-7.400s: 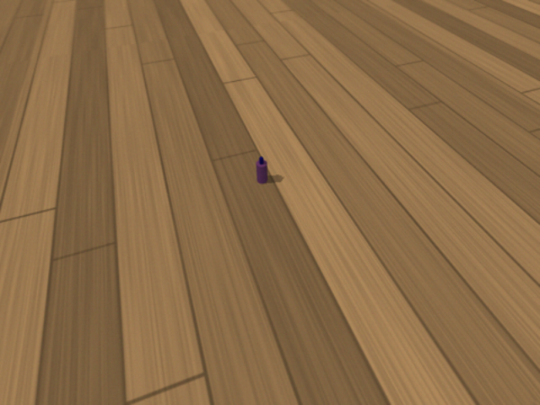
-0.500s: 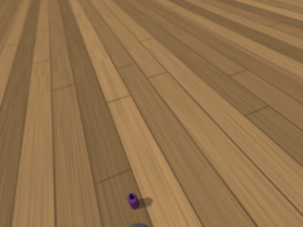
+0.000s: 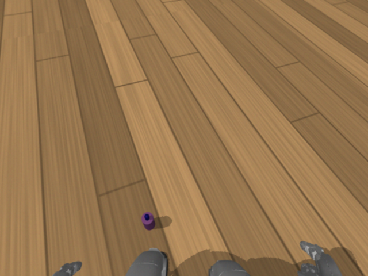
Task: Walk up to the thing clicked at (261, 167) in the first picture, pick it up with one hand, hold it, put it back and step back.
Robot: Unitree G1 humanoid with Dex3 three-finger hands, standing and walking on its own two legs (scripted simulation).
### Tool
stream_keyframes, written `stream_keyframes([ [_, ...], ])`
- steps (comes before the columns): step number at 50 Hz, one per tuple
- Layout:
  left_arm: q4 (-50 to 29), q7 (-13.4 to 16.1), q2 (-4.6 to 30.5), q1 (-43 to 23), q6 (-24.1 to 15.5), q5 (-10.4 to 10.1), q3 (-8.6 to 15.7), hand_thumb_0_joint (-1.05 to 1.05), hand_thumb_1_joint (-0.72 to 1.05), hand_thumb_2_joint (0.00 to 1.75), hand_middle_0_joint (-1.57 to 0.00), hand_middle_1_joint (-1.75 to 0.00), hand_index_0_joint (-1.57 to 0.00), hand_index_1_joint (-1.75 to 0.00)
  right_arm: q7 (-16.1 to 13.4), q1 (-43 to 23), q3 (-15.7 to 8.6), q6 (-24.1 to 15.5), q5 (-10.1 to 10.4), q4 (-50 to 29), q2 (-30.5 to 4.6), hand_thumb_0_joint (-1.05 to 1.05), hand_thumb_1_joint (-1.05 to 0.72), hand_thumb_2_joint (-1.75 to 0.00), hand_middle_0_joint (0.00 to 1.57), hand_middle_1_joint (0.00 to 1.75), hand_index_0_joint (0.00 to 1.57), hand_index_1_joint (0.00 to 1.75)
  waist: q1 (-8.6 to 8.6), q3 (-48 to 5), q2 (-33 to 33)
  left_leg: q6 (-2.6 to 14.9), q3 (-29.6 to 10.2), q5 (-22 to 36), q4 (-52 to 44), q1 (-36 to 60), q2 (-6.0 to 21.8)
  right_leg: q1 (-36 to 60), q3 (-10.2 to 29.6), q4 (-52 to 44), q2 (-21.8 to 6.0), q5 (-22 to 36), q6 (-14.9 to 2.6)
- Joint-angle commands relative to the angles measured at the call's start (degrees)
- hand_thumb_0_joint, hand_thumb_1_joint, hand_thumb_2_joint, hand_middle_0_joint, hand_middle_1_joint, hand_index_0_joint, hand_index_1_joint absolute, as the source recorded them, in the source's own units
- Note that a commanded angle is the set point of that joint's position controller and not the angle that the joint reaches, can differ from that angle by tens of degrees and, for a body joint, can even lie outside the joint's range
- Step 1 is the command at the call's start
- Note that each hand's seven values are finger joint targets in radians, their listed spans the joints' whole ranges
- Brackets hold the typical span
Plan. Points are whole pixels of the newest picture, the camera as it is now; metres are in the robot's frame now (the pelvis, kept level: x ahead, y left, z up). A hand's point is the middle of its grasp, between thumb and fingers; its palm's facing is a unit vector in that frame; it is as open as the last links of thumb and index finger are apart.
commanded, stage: walk up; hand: left
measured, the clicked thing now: (148, 220) +0.38 +0.18 -0.67
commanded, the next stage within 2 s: stand in 1.82 s
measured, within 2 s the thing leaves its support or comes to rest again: neither
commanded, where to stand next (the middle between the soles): +0.03 -0.02 m, yaw -1 degrees
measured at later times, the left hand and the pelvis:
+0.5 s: hand out of the picture -0.01 +0.26 -0.13, palm faces +0.05 -0.91 -0.41, open 7.4 cm; pelvis -0.07 -0.02 +0.00, yaw +3 degrees
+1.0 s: hand out of the picture -0.01 +0.24 -0.13, palm faces +0.03 -0.90 -0.43, open 7.4 cm; pelvis -0.07 -0.03 +0.00, yaw +4 degrees
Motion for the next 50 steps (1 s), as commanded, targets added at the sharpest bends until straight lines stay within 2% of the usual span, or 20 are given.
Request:
stream_keyframes([
  [1, 0.7, 1.7, 11.8, 9.3, -0.6, 0.6, 4.5, 0.00, 0.90, 0.90, -0.20, -0.30, -0.20, -0.30, -0.7, 2.2, -5.3, 0.7, -0.7, -4.1, -15.9, 0.00, -0.90, -0.90, 0.20, 0.30, 0.20, 0.30, -1.01, -11.5, 15.2, 12.69, -13.1, 15.6, -8.1, 8.3, 15.0, -0.9, -4.2, -3.1, 0.2, 1.3, 1.18],
  [6, 1.5, 0.6, 10.8, 12.7, -0.1, 2.4, 5.9, 0.00, 0.90, 0.90, -0.20, -0.30, -0.20, -0.30, -0.8, -2.7, -5.3, 1.9, 0.7, -5.7, -15.8, 0.00, -0.90, -0.90, 0.20, 0.30, 0.20, 0.30, 2.56, -15.3, 10.7, 7.51, -12.6, 7.3, -1.8, 1.5, 13.9, 7.7, -5.3, -19.0, 0.3, 13.6, -1.35],
  [7, 0.6, 0.5, 12.7, 12.6, 0.0, 3.1, 6.3, 0.00, 0.90, 0.90, -0.20, -0.30, -0.20, -0.30, -0.8, -3.6, -4.8, 2.4, 1.0, -6.9, -13.9, 0.00, -0.90, -0.90, 0.20, 0.30, 0.20, 0.30, 3.22, -12.2, 4.7, 4.86, -10.0, 1.3, 3.4, -2.9, 10.3, 5.7, 0.7, -24.7, -3.3, 13.0, -3.14],
  [9, -4.4, 0.2, 21.9, 3.3, -0.2, 4.4, 8.2, 0.00, 0.90, 0.90, -0.20, -0.30, -0.20, -0.30, -1.8, -4.0, -5.0, 2.6, 1.5, -6.9, -12.5, 0.00, -0.90, -0.90, 0.20, 0.30, 0.20, 0.30, 2.98, -6.4, -13.2, -0.53, -7.0, -27.8, 28.3, -7.3, -5.8, -7.6, 27.4, -38.4, -24.3, 19.9, -16.08],
  [10, -6.3, 0.4, 22.5, -1.1, -0.5, 4.5, 8.2, 0.00, 0.90, 0.90, -0.20, -0.30, -0.20, -0.30, -2.3, -2.0, -5.8, 2.6, 0.7, -6.3, -14.3, 0.00, -0.90, -0.90, 0.20, 0.30, 0.20, 0.30, 1.58, -4.9, -12.8, -0.75, -10.7, -27.9, 34.6, -3.9, -4.3, -13.2, 29.3, -38.4, -26.1, 23.6, -17.90],
  [13, -6.8, 0.8, 13.9, -4.4, -1.1, 3.9, 6.6, 0.00, 0.90, 0.90, -0.20, -0.30, -0.20, -0.30, -1.2, 3.4, -5.5, 2.1, 1.7, -3.0, -13.4, 0.00, -0.90, -0.90, 0.20, 0.30, 0.20, 0.30, -1.44, -7.5, -5.2, -1.16, -9.9, -19.4, 39.1, -5.2, -7.1, -3.7, 9.1, -29.6, -13.5, 35.6, -12.08],
  [18, -5.7, 0.5, 13.1, 3.5, -2.0, 4.6, 6.9, 0.00, 0.90, 0.90, -0.20, -0.30, -0.20, -0.30, -0.9, 3.6, -3.7, -0.5, 1.1, -1.8, -13.7, 0.00, -0.90, -0.90, 0.20, 0.30, 0.20, 0.30, 4.40, -15.2, -8.5, -3.47, -6.1, -19.3, 18.2, -11.3, -2.8, 20.8, 10.6, -32.2, -11.5, 3.9, -10.23],
  [21, -5.6, -0.5, 16.0, 7.5, -1.5, 4.1, 7.8, 0.00, 0.90, 0.90, -0.20, -0.30, -0.20, -0.30, -0.3, 3.3, -3.2, -2.1, -0.1, -2.0, -13.2, 0.00, -0.90, -0.90, 0.20, 0.30, 0.20, 0.30, 5.78, -13.1, -12.4, -2.62, -3.6, -25.5, 1.7, -6.2, -1.1, 21.0, 13.0, -31.7, -15.2, 5.8, -12.90],
  [23, -5.9, -1.2, 15.8, 6.5, -0.8, 3.2, 7.4, 0.00, 0.90, 0.90, -0.20, -0.30, -0.20, -0.30, -0.5, 7.4, -3.3, -3.3, -0.4, 0.0, -11.9, 0.00, -0.90, -0.90, 0.20, 0.30, 0.20, 0.30, 2.65, -11.3, -9.1, -1.42, 0.1, -15.9, -14.6, 5.8, -3.3, 14.9, 6.7, -26.4, -12.3, 18.7, -9.35],
  [25, -7.4, -1.3, 11.3, 3.7, -0.8, 2.5, 5.4, 0.00, 0.90, 0.90, -0.20, -0.30, -0.20, -0.30, -1.1, 13.7, -4.8, -4.2, -1.3, 2.4, -14.2, 0.00, -0.90, -0.90, 0.20, 0.30, 0.20, 0.30, -1.20, -12.9, 1.1, 1.97, -12.9, -8.2, -18.7, 24.9, 3.7, -3.7, -0.5, -13.1, -7.2, 19.7, -3.10],
  [26, -8.7, -1.5, 8.0, 1.2, -1.0, 2.1, 4.8, 0.00, 0.90, 0.90, -0.20, -0.30, -0.20, -0.30, -1.1, 13.4, -5.9, -4.3, -2.0, 1.7, -20.7, 0.00, -0.90, -0.90, 0.20, 0.30, 0.20, 0.30, -1.87, -9.8, 13.5, 7.87, -34.0, -14.4, -20.4, 28.9, 17.1, -21.3, -7.0, -4.8, 1.6, 1.5, 0.40],
  [27, -8.7, -0.8, 14.6, -5.0, -1.1, 3.3, 6.9, 0.00, 0.90, 0.90, -0.20, -0.30, -0.20, -0.30, -0.9, 14.5, -6.8, -4.0, -1.0, 1.6, -24.2, 0.00, -0.90, -0.90, 0.20, 0.30, 0.20, 0.30, -5.02, -3.4, 10.1, 15.42, -39.4, -22.9, -22.1, 15.8, 24.5, -20.3, -0.3, -1.6, -3.9, -1.5, 0.20],
  [28, -8.6, -1.1, 16.3, -4.5, -1.8, 3.1, 7.1, 0.00, 0.90, 0.90, -0.20, -0.30, -0.20, -0.30, -1.1, 10.6, -6.9, -4.2, -0.7, 0.3, -23.1, 0.00, -0.90, -0.90, 0.20, 0.30, 0.20, 0.30, -2.83, 1.0, 9.4, 17.03, -38.5, -20.0, -22.6, 9.0, 25.8, -16.0, 1.8, 1.7, -5.7, 0.8, -0.74],
  [31, -5.2, -2.1, 12.5, 2.4, -2.8, 2.0, 6.2, 0.00, 0.90, 0.90, -0.20, -0.30, -0.20, -0.30, -0.7, 7.4, -4.2, -4.7, -0.9, -0.8, -15.5, 0.00, -0.90, -0.90, 0.20, 0.30, 0.20, 0.30, 0.43, -0.9, 11.3, 9.96, -15.5, 1.7, -15.6, 15.9, 11.9, -13.6, -1.6, -7.2, -3.6, 7.3, -0.65],
  [34, -4.4, -2.5, 11.8, 0.2, -3.3, 1.9, 6.0, 0.00, 0.90, 0.90, -0.20, -0.30, -0.20, -0.30, 0.2, 9.3, -4.8, -4.0, -0.8, -0.6, -17.2, 0.00, -0.90, -0.90, 0.20, 0.30, 0.20, 0.30, -2.06, -2.4, 14.4, 8.49, -11.8, -2.3, -15.3, 7.7, 9.2, -2.2, -5.8, -14.4, -1.5, 10.2, 0.43],
  [38, 0.6, -0.6, 12.1, 8.3, -4.8, 2.3, 6.0, 0.00, 0.90, 0.90, -0.20, -0.30, -0.20, -0.30, 0.6, 6.3, -3.9, -1.3, -0.1, -2.6, -14.5, 0.00, -0.90, -0.90, 0.20, 0.30, 0.20, 0.30, 1.47, -8.6, 11.4, 5.56, -6.2, -6.1, -1.3, 0.1, 5.5, 15.1, -8.1, -26.9, 2.0, 20.8, 0.70],
  [39, 0.8, 0.0, 13.7, 9.1, -5.2, 2.6, 6.3, 0.00, 0.90, 0.90, -0.20, -0.30, -0.20, -0.30, 0.6, 8.2, -2.9, -1.0, 0.3, -2.7, -11.6, 0.00, -0.90, -0.90, 0.20, 0.30, 0.20, 0.30, 1.96, -10.5, 5.3, 3.98, -4.3, -10.4, 4.8, -2.5, 3.5, 19.0, -3.7, -29.8, -0.9, 20.6, -0.22],
  [41, -0.8, 0.6, 20.2, 7.8, -6.1, 3.2, 7.4, 0.00, 0.90, 0.90, -0.20, -0.30, -0.20, -0.30, 0.2, 10.7, -2.3, 0.1, 0.1, -2.8, -9.9, 0.00, -0.90, -0.90, 0.20, 0.30, 0.20, 0.30, 1.03, -12.2, -4.7, 0.22, -4.8, -25.5, 20.7, -8.5, -0.5, 15.9, 27.5, -40.7, -22.6, 6.5, -9.56],
  [42, -1.2, 0.7, 21.6, 4.2, -5.7, 3.0, 7.5, 0.00, 0.90, 0.90, -0.20, -0.30, -0.20, -0.30, -0.1, 10.6, -3.8, 0.6, -0.3, -1.6, -14.2, 0.00, -0.90, -0.90, 0.20, 0.30, 0.20, 0.30, 0.76, -9.1, -3.2, 0.15, -6.6, -27.1, 23.4, -6.1, 1.5, 8.9, 29.4, -41.0, -24.5, 0.6, -14.00],
  [50, -1.4, 1.0, 18.5, -1.4, -4.8, 2.7, 6.0, 0.00, 0.90, 0.90, -0.20, -0.30, -0.20, -0.30, 1.5, 11.7, -4.8, 1.0, -0.7, 2.0, -13.5, 0.00, -0.90, -0.90, 0.20, 0.30, 0.20, 0.30, -1.16, -8.5, -9.9, -0.04, -2.3, -16.3, 10.9, 5.3, 2.2, -3.8, 8.9, -34.2, -14.1, 12.6, -9.03],
])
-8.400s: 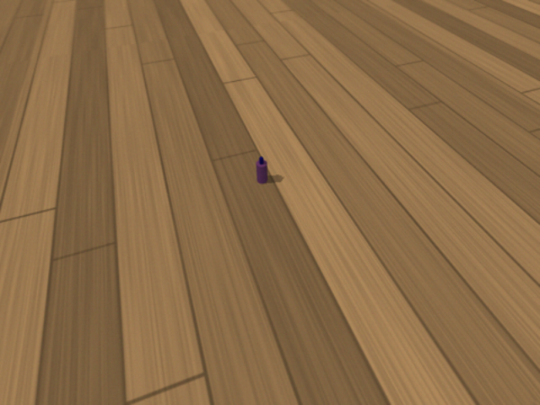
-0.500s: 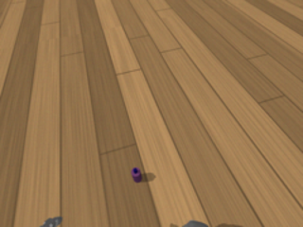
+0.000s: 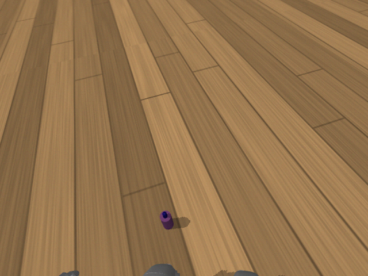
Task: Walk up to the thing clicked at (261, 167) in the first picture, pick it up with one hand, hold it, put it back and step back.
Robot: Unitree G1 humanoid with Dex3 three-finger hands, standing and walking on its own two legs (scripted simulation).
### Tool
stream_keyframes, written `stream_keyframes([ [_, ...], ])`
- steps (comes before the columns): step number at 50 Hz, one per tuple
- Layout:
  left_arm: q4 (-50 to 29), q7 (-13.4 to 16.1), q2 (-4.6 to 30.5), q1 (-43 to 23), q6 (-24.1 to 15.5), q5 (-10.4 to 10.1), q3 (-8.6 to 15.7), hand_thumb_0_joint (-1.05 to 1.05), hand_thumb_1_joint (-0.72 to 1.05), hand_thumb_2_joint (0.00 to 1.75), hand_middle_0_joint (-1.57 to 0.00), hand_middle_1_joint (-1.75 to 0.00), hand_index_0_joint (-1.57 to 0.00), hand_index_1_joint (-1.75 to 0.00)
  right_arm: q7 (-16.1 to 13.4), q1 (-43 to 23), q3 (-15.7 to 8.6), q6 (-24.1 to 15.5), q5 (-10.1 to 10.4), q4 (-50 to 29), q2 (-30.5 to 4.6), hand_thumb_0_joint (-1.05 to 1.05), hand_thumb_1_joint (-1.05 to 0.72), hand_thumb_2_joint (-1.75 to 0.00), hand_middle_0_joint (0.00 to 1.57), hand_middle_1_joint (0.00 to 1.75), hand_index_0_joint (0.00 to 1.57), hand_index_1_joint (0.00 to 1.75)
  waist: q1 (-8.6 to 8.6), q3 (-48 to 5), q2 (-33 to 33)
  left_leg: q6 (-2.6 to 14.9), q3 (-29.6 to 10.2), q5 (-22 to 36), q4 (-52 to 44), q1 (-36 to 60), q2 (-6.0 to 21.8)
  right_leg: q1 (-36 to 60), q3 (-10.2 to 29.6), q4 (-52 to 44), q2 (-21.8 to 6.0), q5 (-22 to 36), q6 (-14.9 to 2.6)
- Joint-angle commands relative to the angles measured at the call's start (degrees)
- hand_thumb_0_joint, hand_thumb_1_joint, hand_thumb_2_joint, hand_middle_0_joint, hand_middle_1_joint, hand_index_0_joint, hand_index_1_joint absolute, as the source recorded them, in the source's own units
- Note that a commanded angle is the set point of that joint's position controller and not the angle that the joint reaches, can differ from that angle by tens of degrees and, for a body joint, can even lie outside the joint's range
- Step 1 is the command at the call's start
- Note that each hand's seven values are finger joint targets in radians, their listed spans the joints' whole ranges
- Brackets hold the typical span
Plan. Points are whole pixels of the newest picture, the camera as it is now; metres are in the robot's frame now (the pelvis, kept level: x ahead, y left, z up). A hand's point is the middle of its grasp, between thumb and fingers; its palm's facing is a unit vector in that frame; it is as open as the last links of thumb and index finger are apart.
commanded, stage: walk up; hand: left
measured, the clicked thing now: (166, 219) +0.46 +0.18 -0.67
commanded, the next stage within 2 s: stand in 0.82 s
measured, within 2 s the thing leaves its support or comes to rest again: neither
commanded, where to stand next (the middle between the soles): +0.10 +0.01 m, yaw -5 degrees
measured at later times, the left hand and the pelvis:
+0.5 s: hand out of the picture +0.09 +0.29 -0.15, palm faces -0.10 -0.93 -0.35, open 7.4 cm; pelvis +0.01 +0.04 +0.01, yaw -4 degrees
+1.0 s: hand out of the picture +0.13 +0.27 -0.12, palm faces -0.13 -0.93 -0.34, open 7.4 cm; pelvis +0.01 +0.03 +0.03, yaw -5 degrees
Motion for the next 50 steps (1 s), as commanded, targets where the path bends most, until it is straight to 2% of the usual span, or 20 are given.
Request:
stream_keyframes([
  [1, -4.0, 1.5, 17.9, -5.5, -0.1, -0.5, 4.7, 0.00, 0.90, 0.90, -0.20, -0.30, -0.20, -0.30, 0.2, 4.2, -3.1, -0.8, 0.0, -1.6, -8.3, 0.00, -0.90, -0.90, 0.20, 0.30, 0.20, 0.30, -1.77, -4.5, -16.6, 0.02, 1.9, 5.6, -7.1, 6.6, 0.4, -5.2, 12.9, -13.7, -10.2, -6.1, -10.20],
  [4, -4.0, 1.1, 14.1, -7.3, 1.4, -1.1, 3.1, 0.00, 0.90, 0.90, -0.20, -0.30, -0.20, -0.30, -0.3, 5.0, -4.1, -1.4, -0.5, 0.2, -9.4, 0.00, -0.90, -0.90, 0.20, 0.30, 0.20, 0.30, -3.63, -4.0, -11.9, 0.35, 1.7, 10.0, -15.7, 13.8, -0.7, -13.3, 10.2, -6.4, -6.4, -14.0, -6.66],
  [5, -3.8, 1.1, 11.9, -6.3, 1.8, -1.6, 2.4, 0.00, 0.90, 0.90, -0.20, -0.30, -0.20, -0.30, -0.6, 4.9, -4.3, -1.9, -0.8, -0.1, -11.4, 0.00, -0.90, -0.90, 0.20, 0.30, 0.20, 0.30, -3.43, -3.2, -4.2, 1.14, -7.3, 2.0, -24.7, 11.1, 4.4, -13.2, 8.8, 0.1, -2.2, -16.4, -5.27],
  [6, -3.3, 1.3, 10.9, -4.9, 2.1, -2.3, 2.1, 0.00, 0.90, 0.90, -0.20, -0.30, -0.20, -0.30, -0.8, -0.1, -4.4, -2.3, -0.6, -2.0, -15.0, 0.00, -0.90, -0.90, 0.20, 0.30, 0.20, 0.30, -2.10, -2.5, 5.6, 6.26, -24.0, -13.1, -35.1, 1.5, 15.0, -10.1, 3.9, 8.7, 3.6, -18.0, -3.10],
  [7, -1.2, 1.7, 15.1, -3.9, 2.2, -2.0, 3.7, 0.00, 0.90, 0.90, -0.20, -0.30, -0.20, -0.30, -0.7, -4.3, -4.6, -2.3, -0.3, -2.9, -16.8, 0.00, -0.90, -0.90, 0.20, 0.30, 0.20, 0.30, -1.54, 0.4, 4.4, 11.41, -27.9, -15.3, -36.7, -7.6, 19.2, -3.9, 5.4, 17.4, 3.1, -18.9, -2.66],
  [8, 0.1, 1.5, 15.8, -1.8, 2.2, -1.9, 3.9, 0.00, 0.90, 0.90, -0.20, -0.30, -0.20, -0.30, -0.8, -7.4, -4.3, -2.3, -0.4, -3.6, -15.7, 0.00, -0.90, -0.90, 0.20, 0.30, 0.20, 0.30, 0.38, 1.7, 2.6, 12.49, -25.4, -12.9, -35.7, -10.9, 19.1, -1.0, 5.7, 19.1, 2.2, -16.9, -2.71],
  [11, 2.1, 1.3, 13.8, 0.9, 1.5, -2.4, 3.6, 0.00, 0.90, 0.90, -0.20, -0.30, -0.20, -0.30, -1.3, -6.9, -3.3, -3.1, -0.6, -2.9, -11.7, 0.00, -0.90, -0.90, 0.20, 0.30, 0.20, 0.30, 0.96, -2.3, 2.3, 8.54, -12.1, 13.5, -25.7, 1.6, 12.4, -3.8, 4.2, 13.7, 2.9, -13.0, -3.17],
  [13, 2.1, 0.9, 12.1, -0.5, 1.4, -2.1, 3.1, 0.00, 0.90, 0.90, -0.20, -0.30, -0.20, -0.30, -1.2, -5.2, -3.3, -3.5, -0.3, -1.3, -12.4, 0.00, -0.90, -0.90, 0.20, 0.30, 0.20, 0.30, -0.18, -4.8, 5.0, 7.72, -11.5, 15.4, -23.7, 4.5, 12.0, 0.1, 1.8, 4.0, 2.2, -13.0, -2.80],
  [15, 3.1, 1.2, 10.4, 0.9, 0.8, -1.6, 2.6, 0.00, 0.90, 0.90, -0.20, -0.30, -0.20, -0.30, -1.1, -6.1, -2.5, -3.1, 0.1, -1.2, -11.0, 0.00, -0.90, -0.90, 0.20, 0.30, 0.20, 0.30, 0.88, -7.1, 5.1, 5.94, -8.1, 20.3, -19.4, 6.1, 10.6, 6.7, 1.5, -9.9, 2.6, -5.0, -3.08],
  [17, 3.2, 1.7, 13.9, 0.3, 0.1, -0.5, 3.1, 0.00, 0.90, 0.90, -0.20, -0.30, -0.20, -0.30, -1.5, -4.3, -1.2, -3.6, 1.2, -1.2, -8.2, 0.00, -0.90, -0.90, 0.20, 0.30, 0.20, 0.30, 0.21, -11.4, -1.2, 2.43, -4.5, 27.3, -13.4, 3.6, 7.7, 14.9, 11.9, -11.6, -2.7, 9.1, -5.55],
  [18, 2.8, 1.6, 15.8, -2.1, -0.1, -0.5, 3.3, 0.00, 0.90, 0.90, -0.20, -0.30, -0.20, -0.30, -1.5, -4.2, -0.5, -4.0, 1.5, -1.1, -6.5, 0.00, -0.90, -0.90, 0.20, 0.30, 0.20, 0.30, -0.64, -10.8, -5.4, 0.18, -1.2, 23.3, -12.9, 1.0, 3.7, 15.0, 18.0, -10.8, -7.3, 13.7, -7.93],
  [19, 2.3, 1.1, 17.1, -6.3, 0.3, -1.0, 2.9, 0.00, 0.90, 0.90, -0.20, -0.30, -0.20, -0.30, -1.7, -3.5, -0.7, -4.1, 1.4, 0.3, -6.8, 0.00, -0.90, -0.90, 0.20, 0.30, 0.20, 0.30, -2.62, -9.9, -6.9, -0.07, 0.3, 13.8, -17.1, 7.8, 2.4, 7.1, 17.5, -8.5, -9.3, 11.6, -9.74],
  [20, 1.6, 0.8, 15.5, -8.1, 0.6, -1.3, 2.3, 0.00, 0.90, 0.90, -0.20, -0.30, -0.20, -0.30, -1.9, -2.2, -1.2, -4.6, 1.1, 1.8, -7.4, 0.00, -0.90, -0.90, 0.20, 0.30, 0.20, 0.30, -3.59, -10.3, -7.2, 0.34, -1.1, 14.9, -21.2, 13.4, 3.4, 3.4, 14.1, -6.7, -7.8, 12.4, -8.12],
  [22, 2.6, 0.4, 12.5, -6.9, 1.0, -1.9, 1.3, 0.00, 0.90, 0.90, -0.20, -0.30, -0.20, -0.30, -1.9, -6.0, -1.7, -5.3, 0.9, 1.9, -10.8, 0.00, -0.90, -0.90, 0.20, 0.30, 0.20, 0.30, -1.72, -10.1, -3.5, 3.48, -7.6, 21.7, -25.0, 14.2, 9.1, 3.4, 6.2, -3.3, -1.1, 9.9, -3.23],
  [24, 4.5, 0.5, 12.3, -4.8, 1.0, -1.6, 1.2, 0.00, 0.90, 0.90, -0.20, -0.30, -0.20, -0.30, -1.7, -7.7, -1.3, -5.3, 1.0, 2.0, -10.7, 0.00, -0.90, -0.90, 0.20, 0.30, 0.20, 0.30, -0.37, -10.0, -4.6, 5.66, -8.5, 25.2, -24.2, 13.6, 12.0, 5.3, 6.7, -5.3, -0.9, 5.1, -3.08],
  [29, 5.9, 0.3, 13.2, -7.3, 0.6, -1.7, 1.0, 0.00, 0.90, 0.90, -0.20, -0.30, -0.20, -0.30, -1.7, -9.7, -0.6, -5.1, 1.1, 3.9, -9.0, 0.00, -0.90, -0.90, 0.20, 0.30, 0.20, 0.30, -1.44, -7.5, -4.0, 1.32, -0.5, 21.6, -24.2, 12.2, 6.1, 7.2, 10.0, -10.3, -3.5, 13.1, -4.70],
  [35, 7.6, 0.1, 11.9, -9.5, 1.1, -1.6, 0.4, 0.00, 0.90, 0.90, -0.20, -0.30, -0.20, -0.30, -1.3, -12.5, -0.2, -4.8, 0.9, 5.9, -8.5, 0.00, -0.90, -0.90, 0.20, 0.30, 0.20, 0.30, -1.22, -5.1, -3.7, 1.14, -1.3, 13.2, -29.5, 12.6, 7.0, 5.8, 9.9, -14.7, -2.5, 5.1, -3.63],
  [40, 8.6, 0.0, 12.1, -10.9, 1.0, -1.4, 0.6, 0.00, 0.90, 0.90, -0.20, -0.30, -0.20, -0.30, -1.2, -12.9, 0.1, -4.9, 0.9, 7.3, -8.1, 0.00, -0.90, -0.90, 0.20, 0.30, 0.20, 0.30, -1.36, -5.8, -5.8, 0.22, 0.1, 15.0, -30.7, 14.9, 6.3, 7.0, 10.7, -17.4, -2.9, 6.9, -3.09],
  [43, 8.6, 0.1, 11.8, -12.2, 0.4, -1.8, 0.4, 0.00, 0.90, 0.90, -0.20, -0.30, -0.20, -0.30, -1.2, -13.1, 0.1, -4.3, 1.2, 8.0, -7.6, 0.00, -0.90, -0.90, 0.20, 0.30, 0.20, 0.30, -1.74, -7.7, -5.7, -0.53, -0.7, 25.1, -31.1, 16.5, 6.6, 10.6, 10.4, -18.4, -4.4, 14.3, -2.24],
  [50, 9.7, 0.4, 12.1, -12.6, 0.7, -1.6, 0.5, 0.00, 0.90, 0.90, -0.20, -0.30, -0.20, -0.30, -1.0, -13.4, 0.3, -3.9, 1.0, 9.8, -7.0, 0.00, -0.90, -0.90, 0.20, 0.30, 0.20, 0.30, -1.57, -7.2, -6.1, -1.00, -0.8, 20.5, -33.7, 17.1, 6.5, 10.5, 9.6, -21.5, -4.3, 7.8, -1.84],
])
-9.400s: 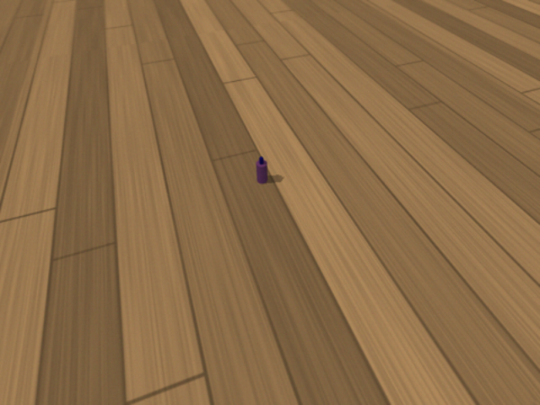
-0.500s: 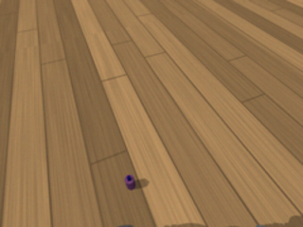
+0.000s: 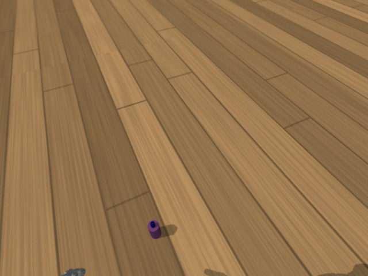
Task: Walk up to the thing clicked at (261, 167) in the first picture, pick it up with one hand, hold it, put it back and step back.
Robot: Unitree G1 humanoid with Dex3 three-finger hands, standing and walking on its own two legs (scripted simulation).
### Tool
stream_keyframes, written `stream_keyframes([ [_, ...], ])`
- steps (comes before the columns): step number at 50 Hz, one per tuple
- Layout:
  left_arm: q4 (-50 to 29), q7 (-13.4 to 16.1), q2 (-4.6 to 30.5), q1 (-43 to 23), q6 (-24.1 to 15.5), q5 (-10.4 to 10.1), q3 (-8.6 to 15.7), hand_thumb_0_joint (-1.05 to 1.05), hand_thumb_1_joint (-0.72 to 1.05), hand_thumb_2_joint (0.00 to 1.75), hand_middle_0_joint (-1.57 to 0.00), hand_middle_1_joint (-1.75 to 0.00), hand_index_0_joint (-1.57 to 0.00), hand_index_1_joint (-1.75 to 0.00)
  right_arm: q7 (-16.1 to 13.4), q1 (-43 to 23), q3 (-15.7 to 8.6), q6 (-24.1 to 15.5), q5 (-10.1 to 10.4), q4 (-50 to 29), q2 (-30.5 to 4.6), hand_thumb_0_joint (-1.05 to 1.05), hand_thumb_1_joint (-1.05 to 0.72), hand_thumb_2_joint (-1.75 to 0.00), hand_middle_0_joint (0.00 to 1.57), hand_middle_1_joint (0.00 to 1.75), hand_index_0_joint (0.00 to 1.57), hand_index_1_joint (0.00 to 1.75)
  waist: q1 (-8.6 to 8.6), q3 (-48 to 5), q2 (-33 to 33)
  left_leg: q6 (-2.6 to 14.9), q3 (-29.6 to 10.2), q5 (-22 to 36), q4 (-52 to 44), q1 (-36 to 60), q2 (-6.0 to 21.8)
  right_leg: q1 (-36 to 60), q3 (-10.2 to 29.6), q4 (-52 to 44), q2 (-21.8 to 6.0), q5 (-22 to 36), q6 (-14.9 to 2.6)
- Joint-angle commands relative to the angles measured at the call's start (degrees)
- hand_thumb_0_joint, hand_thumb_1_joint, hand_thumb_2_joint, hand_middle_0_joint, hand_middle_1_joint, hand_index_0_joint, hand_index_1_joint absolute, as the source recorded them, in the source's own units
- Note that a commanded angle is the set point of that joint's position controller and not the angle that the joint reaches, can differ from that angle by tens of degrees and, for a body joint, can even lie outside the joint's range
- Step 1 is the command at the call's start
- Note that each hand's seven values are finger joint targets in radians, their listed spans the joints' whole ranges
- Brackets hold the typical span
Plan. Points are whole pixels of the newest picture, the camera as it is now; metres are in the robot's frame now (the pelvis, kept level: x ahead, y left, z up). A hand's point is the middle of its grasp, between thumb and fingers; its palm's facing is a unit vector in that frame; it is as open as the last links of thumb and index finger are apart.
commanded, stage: stand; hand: left
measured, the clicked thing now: (154, 228) +0.44 +0.19 -0.70
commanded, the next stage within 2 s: none
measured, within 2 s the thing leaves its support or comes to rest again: neither
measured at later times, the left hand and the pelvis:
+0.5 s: hand out of the picture +0.08 +0.26 -0.16, palm faces -0.03 -0.94 -0.33, open 7.4 cm; pelvis +0.01 +0.01 +0.00, yaw +1 degrees
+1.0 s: hand out of the picture +0.08 +0.26 -0.16, palm faces -0.03 -0.94 -0.33, open 7.4 cm; pelvis +0.01 +0.01 +0.00, yaw +1 degrees
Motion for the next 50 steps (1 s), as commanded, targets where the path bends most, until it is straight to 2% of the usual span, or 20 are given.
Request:
stream_keyframes([
  [1, -2.7, 1.0, 12.9, -2.7, -1.1, 0.0, 2.4, 0.00, 0.90, 0.90, -0.20, -0.30, -0.20, -0.30, -0.4, -4.1, -2.1, -1.2, -0.1, -3.3, -11.0, 0.00, -0.90, -0.90, 0.20, 0.30, 0.20, 0.30, 0.68, -5.7, -2.2, 0.70, -6.9, 0.0, -4.1, 4.8, 6.1, -3.0, 6.5, -6.6, -7.1, 2.8, -1.52],
  [3, -2.5, 1.0, 12.7, -3.2, -1.1, 0.0, 2.4, 0.00, 0.90, 0.90, -0.20, -0.30, -0.20, -0.30, -0.3, -3.8, -2.2, -1.2, -0.2, -3.0, -11.1, 0.00, -0.90, -0.90, 0.20, 0.30, 0.20, 0.30, 0.32, -6.1, -1.9, 0.77, -7.1, 0.6, -4.3, 4.2, 6.3, -1.7, 6.0, -6.5, -7.1, 3.5, -1.49],
  [6, -2.5, 1.0, 12.6, -2.6, -1.0, -0.1, 2.4, 0.00, 0.90, 0.90, -0.20, -0.30, -0.20, -0.30, -0.3, -3.9, -2.2, -1.3, -0.4, -2.6, -11.0, 0.00, -0.90, -0.90, 0.20, 0.30, 0.20, 0.30, 0.77, -6.7, -1.1, 0.72, -7.2, 1.7, -4.9, 4.7, 6.5, -1.6, 5.5, -5.8, -6.8, 4.6, -1.57],
  [7, -2.4, 1.0, 12.7, -2.6, -1.2, -0.1, 2.4, 0.00, 0.90, 0.90, -0.20, -0.30, -0.20, -0.30, -0.3, -3.7, -2.3, -1.5, -0.4, -2.5, -11.1, 0.00, -0.90, -0.90, 0.20, 0.30, 0.20, 0.30, 0.61, -7.2, -0.9, 0.80, -7.2, 3.6, -4.5, 5.2, 6.7, -0.9, 5.8, -5.5, -7.2, 7.0, -1.63],
  [14, -2.1, 1.1, 12.4, -2.0, -0.9, 0.0, 2.4, 0.00, 0.90, 0.90, -0.20, -0.30, -0.20, -0.30, -0.4, -2.9, -2.2, -1.3, -0.3, -2.0, -10.8, 0.00, -0.90, -0.90, 0.20, 0.30, 0.20, 0.30, 0.46, -5.6, -1.2, 0.95, -7.5, 1.3, -5.4, 4.0, 6.5, -1.9, 5.1, -6.1, -6.8, 4.6, -1.38],
  [20, -2.2, 1.1, 12.0, -1.3, -1.0, 0.1, 2.2, 0.00, 0.90, 0.90, -0.20, -0.30, -0.20, -0.30, -0.5, -2.9, -2.3, -1.3, -0.5, -2.1, -11.1, 0.00, -0.90, -0.90, 0.20, 0.30, 0.20, 0.30, 0.54, -7.4, 0.1, 1.21, -7.3, 5.4, -4.6, 5.5, 6.8, -1.1, 4.9, -5.5, -7.2, 8.2, -1.21],
  [24, -2.1, 1.1, 11.8, -0.9, -0.8, 0.0, 2.1, 0.00, 0.90, 0.90, -0.20, -0.30, -0.20, -0.30, -0.6, -3.2, -2.1, -1.3, -0.3, -2.2, -11.0, 0.00, -0.90, -0.90, 0.20, 0.30, 0.20, 0.30, 0.75, -6.4, -0.3, 1.15, -7.6, 4.6, -5.1, 5.1, 6.9, -1.3, 4.6, -5.6, -7.1, 6.8, -1.17],
  [27, -2.2, 1.1, 12.0, -1.0, -0.8, 0.1, 2.2, 0.00, 0.90, 0.90, -0.20, -0.30, -0.20, -0.30, -0.6, -3.3, -2.3, -1.4, -0.3, -2.4, -10.9, 0.00, -0.90, -0.90, 0.20, 0.30, 0.20, 0.30, 0.52, -7.4, -0.4, 1.09, -7.5, 8.2, -4.5, 6.0, 7.0, -0.5, 4.2, -5.0, -7.2, 9.1, -1.30],
  [33, -2.4, 1.2, 12.0, -1.0, -0.7, 0.2, 2.0, 0.00, 0.90, 0.90, -0.20, -0.30, -0.20, -0.30, -0.6, -3.3, -2.2, -1.2, -0.3, -2.3, -10.9, 0.00, -0.90, -0.90, 0.20, 0.30, 0.20, 0.30, 0.57, -6.0, -0.5, 0.99, -7.6, 5.7, -5.0, 4.4, 6.7, -0.6, 4.2, -5.9, -7.3, 7.2, -1.17],
  [36, -2.5, 1.2, 11.8, -0.2, -0.8, 0.3, 2.0, 0.00, 0.90, 0.90, -0.20, -0.30, -0.20, -0.30, -0.6, -3.6, -2.3, -1.2, -0.3, -2.4, -11.1, 0.00, -0.90, -0.90, 0.20, 0.30, 0.20, 0.30, 0.76, -7.1, -0.3, 1.24, -7.4, 7.4, -4.5, 6.2, 6.8, -0.9, 4.2, -5.9, -7.4, 9.1, -0.99],
  [37, -2.4, 1.3, 12.2, -0.7, -0.7, 0.2, 2.1, 0.00, 0.90, 0.90, -0.20, -0.30, -0.20, -0.30, -0.6, -3.4, -2.2, -1.2, -0.3, -2.4, -10.7, 0.00, -0.90, -0.90, 0.20, 0.30, 0.20, 0.30, 0.56, -6.3, -1.2, 1.17, -7.5, 6.3, -4.9, 5.2, 6.7, -0.5, 4.1, -6.0, -7.5, 8.1, -1.08],
  [40, -2.6, 1.3, 12.0, -0.4, -0.7, 0.3, 2.0, 0.00, 0.90, 0.90, -0.20, -0.30, -0.20, -0.30, -0.6, -3.7, -2.3, -1.2, -0.3, -2.4, -10.9, 0.00, -0.90, -0.90, 0.20, 0.30, 0.20, 0.30, 0.74, -6.6, -1.0, 1.12, -7.6, 7.8, -4.8, 5.7, 6.8, -0.4, 3.7, -5.5, -7.2, 8.4, -1.13],
  [43, -2.5, 1.3, 12.0, 0.0, -0.8, 0.1, 2.0, 0.00, 0.90, 0.90, -0.20, -0.30, -0.20, -0.30, -0.6, -3.5, -2.2, -1.1, -0.3, -2.3, -11.0, 0.00, -0.90, -0.90, 0.20, 0.30, 0.20, 0.30, 0.85, -5.7, -1.4, 1.10, -7.6, 5.8, -5.1, 4.7, 6.5, -0.4, 4.1, -6.2, -7.5, 7.4, -1.05],
  [46, -2.6, 1.3, 11.9, 0.0, -0.6, 0.2, 1.9, 0.00, 0.90, 0.90, -0.20, -0.30, -0.20, -0.30, -0.6, -3.8, -2.2, -1.1, -0.3, -2.4, -10.9, 0.00, -0.90, -0.90, 0.20, 0.30, 0.20, 0.30, 0.96, -5.9, -0.6, 1.06, -7.7, 6.7, -5.1, 4.8, 6.6, -0.3, 3.8, -5.9, -7.5, 7.9, -1.19],
  [48, -2.5, 1.3, 11.9, 0.2, -0.7, 0.2, 1.9, 0.00, 0.90, 0.90, -0.20, -0.30, -0.20, -0.30, -0.5, -3.0, -2.2, -1.1, -0.3, -2.2, -10.9, 0.00, -0.90, -0.90, 0.20, 0.30, 0.20, 0.30, 0.70, -5.6, -0.9, 1.21, -7.6, 4.3, -5.3, 4.5, 6.4, -0.4, 4.1, -6.6, -7.6, 6.5, -1.06],
  [50, -2.7, 1.4, 11.8, 0.2, -0.7, 0.4, 1.9, 0.00, 0.90, 0.90, -0.20, -0.30, -0.20, -0.30, -0.6, -3.7, -2.4, -1.1, -0.2, -2.5, -11.3, 0.00, -0.90, -0.90, 0.20, 0.30, 0.20, 0.30, 0.81, -6.3, -0.7, 1.17, -7.8, 6.2, -5.0, 5.4, 6.6, -0.7, 3.6, -6.0, -7.3, 7.2, -1.05],
])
